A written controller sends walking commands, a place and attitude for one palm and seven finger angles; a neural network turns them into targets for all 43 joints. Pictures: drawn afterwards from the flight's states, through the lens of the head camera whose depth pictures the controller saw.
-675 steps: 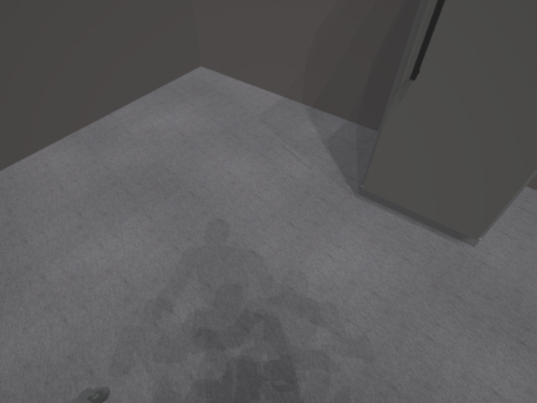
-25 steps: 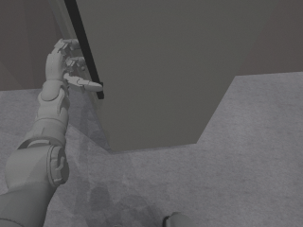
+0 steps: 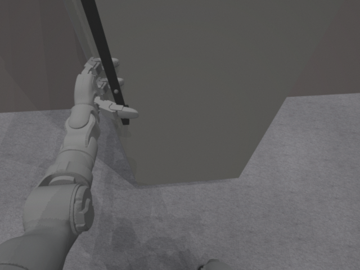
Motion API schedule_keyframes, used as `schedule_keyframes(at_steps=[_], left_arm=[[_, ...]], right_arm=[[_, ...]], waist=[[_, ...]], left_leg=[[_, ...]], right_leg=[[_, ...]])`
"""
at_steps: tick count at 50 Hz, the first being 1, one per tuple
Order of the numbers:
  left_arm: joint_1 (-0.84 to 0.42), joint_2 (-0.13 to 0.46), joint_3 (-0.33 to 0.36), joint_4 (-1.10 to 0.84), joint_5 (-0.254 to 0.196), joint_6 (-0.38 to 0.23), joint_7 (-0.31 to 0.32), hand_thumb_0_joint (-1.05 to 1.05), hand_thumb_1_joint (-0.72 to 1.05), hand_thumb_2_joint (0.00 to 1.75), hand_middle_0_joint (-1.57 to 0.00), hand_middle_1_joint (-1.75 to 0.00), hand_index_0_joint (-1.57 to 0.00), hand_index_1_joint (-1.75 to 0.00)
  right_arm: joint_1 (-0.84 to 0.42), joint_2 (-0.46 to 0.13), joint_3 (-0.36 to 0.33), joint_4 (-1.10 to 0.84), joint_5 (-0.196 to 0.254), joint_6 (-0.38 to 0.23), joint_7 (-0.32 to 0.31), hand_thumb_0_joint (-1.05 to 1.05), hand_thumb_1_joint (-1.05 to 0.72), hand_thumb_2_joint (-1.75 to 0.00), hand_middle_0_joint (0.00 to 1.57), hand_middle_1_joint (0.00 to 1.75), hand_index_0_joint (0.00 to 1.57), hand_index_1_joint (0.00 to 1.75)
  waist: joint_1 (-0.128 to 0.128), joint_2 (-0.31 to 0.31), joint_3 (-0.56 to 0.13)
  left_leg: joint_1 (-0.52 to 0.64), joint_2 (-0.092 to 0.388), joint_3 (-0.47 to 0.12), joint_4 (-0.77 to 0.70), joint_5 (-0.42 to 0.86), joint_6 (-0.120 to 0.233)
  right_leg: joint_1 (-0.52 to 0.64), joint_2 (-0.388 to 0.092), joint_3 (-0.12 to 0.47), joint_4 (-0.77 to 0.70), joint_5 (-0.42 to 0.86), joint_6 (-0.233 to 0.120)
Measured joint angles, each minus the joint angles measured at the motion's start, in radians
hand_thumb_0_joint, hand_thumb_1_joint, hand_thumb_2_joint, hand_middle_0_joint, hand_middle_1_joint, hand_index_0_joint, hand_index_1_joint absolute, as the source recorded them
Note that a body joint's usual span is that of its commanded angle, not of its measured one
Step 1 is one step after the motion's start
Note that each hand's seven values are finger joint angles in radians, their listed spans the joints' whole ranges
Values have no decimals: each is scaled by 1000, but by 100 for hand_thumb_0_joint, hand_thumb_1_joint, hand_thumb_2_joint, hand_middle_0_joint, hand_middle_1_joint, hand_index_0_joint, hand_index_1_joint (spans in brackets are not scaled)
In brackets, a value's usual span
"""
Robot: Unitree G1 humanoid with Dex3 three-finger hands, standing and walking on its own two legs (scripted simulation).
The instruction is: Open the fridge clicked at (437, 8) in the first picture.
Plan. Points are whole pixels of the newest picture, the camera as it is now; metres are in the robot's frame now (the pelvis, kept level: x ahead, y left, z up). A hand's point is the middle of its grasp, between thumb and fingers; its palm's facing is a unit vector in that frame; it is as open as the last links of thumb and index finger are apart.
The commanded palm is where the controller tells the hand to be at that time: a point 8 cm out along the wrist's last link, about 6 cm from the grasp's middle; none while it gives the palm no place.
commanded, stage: slide the fingers in behind the handle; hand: left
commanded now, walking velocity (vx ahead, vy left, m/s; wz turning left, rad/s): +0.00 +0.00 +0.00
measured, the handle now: (105, 46) +0.53 +0.13 +0.20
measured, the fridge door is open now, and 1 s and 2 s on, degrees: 0 0 0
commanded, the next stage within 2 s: grip the handle and tug to test in 1.00 s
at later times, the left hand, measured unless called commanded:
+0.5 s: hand (124, 92) +0.48 +0.11 +0.12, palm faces +0.02 -1.00 +0.00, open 14.0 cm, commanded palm +0.44 +0.17 +0.12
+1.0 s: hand (126, 91) +0.48 +0.10 +0.12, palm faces +0.02 -1.00 -0.01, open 14.0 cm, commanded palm +0.45 +0.16 +0.12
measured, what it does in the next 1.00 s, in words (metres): stands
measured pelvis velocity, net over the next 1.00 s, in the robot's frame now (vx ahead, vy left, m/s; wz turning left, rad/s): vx -0.01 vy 0.00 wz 0.00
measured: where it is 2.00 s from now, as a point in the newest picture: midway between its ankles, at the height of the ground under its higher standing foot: outside the picture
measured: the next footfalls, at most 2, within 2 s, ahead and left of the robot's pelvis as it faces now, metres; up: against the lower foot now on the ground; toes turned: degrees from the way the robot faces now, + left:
none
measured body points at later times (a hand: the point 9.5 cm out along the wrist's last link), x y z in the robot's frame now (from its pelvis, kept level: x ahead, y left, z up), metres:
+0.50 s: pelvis -0.01 +0.00 +0.00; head +0.06 -0.01 +0.45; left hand +0.47 +0.16 +0.12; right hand +0.04 -0.26 -0.12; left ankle -0.03 +0.11 -0.71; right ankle +0.04 -0.12 -0.71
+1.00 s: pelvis -0.01 +0.00 +0.00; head +0.06 -0.01 +0.44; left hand +0.47 +0.16 +0.12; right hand +0.02 -0.26 -0.12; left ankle -0.03 +0.11 -0.71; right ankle +0.04 -0.12 -0.71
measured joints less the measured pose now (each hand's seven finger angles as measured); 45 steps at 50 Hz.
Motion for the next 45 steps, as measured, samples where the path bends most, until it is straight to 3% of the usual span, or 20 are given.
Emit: schedule_keyframes(at_steps=[7, 16, 28, 36, 45], left_arm=[[36, -3, 2, -49, 3, -19, 15, -1, -50, 30, -30, -120, -31, -121], [57, -25, -29, -66, -13, 0, 9, -1, -50, 30, -30, -120, -31, -120], [4, -38, -16, -21, 14, -31, 58, -1, -50, 30, -30, -120, -30, -120], [0, -14, -14, 15, 16, -22, 54, -1, -50, 30, -30, -120, -30, -120], [-36, -31, -38, 26, 5, -41, 53, -1, -51, 30, -30, -120, -30, -120]], right_arm=[[8, 5, -6, -6, -2, 5, 3, 0, -90, -90, 20, 30, 20, 30], [20, 3, -10, 12, 5, 8, 1, 0, -90, -90, 20, 30, 20, 30], [-2, 5, -6, 13, -8, -10, 0, 0, -90, -90, 20, 30, 20, 30], [13, 3, -2, 15, -4, 0, -1, 0, -90, -90, 20, 30, 20, 30], [17, -2, -4, 33, -10, -14, -1, 0, -90, -90, 20, 30, 20, 30]], waist=[[5, 4, 4], [15, 9, 0], [-6, 0, 11], [-9, 3, 12], [-8, 1, 15]], left_leg=[[9, 4, 5, -7, 0, -2], [32, 4, -2, -20, 6, -4], [10, -1, 6, -11, 16, -2], [12, -1, 8, -10, 17, 0], [-10, -6, 1, 1, 18, 1]], right_leg=[[4, 5, 5, -3, 0, -2], [32, 5, -2, -19, 5, -3], [5, 1, 7, -6, 15, -3], [8, 1, 9, -8, 18, -2], [-8, -5, 3, -1, 19, 0]])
